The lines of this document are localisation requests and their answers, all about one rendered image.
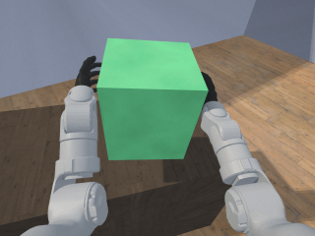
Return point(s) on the left robot upper arm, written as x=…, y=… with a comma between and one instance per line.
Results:
x=74, y=210

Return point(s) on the pedestal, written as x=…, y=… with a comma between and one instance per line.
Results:
x=145, y=197

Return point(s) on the right robot hand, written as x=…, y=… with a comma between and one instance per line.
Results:
x=211, y=95

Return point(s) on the right robot upper arm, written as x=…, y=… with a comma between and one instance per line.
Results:
x=257, y=210

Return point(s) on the left robot forearm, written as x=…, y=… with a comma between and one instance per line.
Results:
x=78, y=139

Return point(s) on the left robot hand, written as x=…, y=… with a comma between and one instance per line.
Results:
x=85, y=73

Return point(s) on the carton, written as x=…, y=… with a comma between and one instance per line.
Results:
x=150, y=96

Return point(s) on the right robot forearm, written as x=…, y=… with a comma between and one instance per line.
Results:
x=237, y=165

